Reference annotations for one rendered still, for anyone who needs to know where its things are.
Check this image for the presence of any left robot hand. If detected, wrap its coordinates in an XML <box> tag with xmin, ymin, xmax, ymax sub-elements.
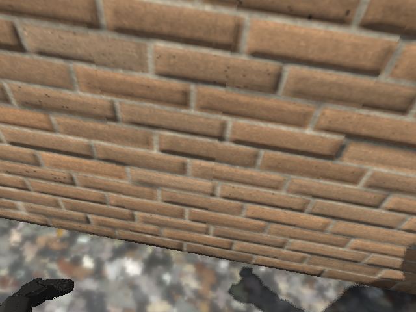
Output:
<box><xmin>0</xmin><ymin>278</ymin><xmax>74</xmax><ymax>312</ymax></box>

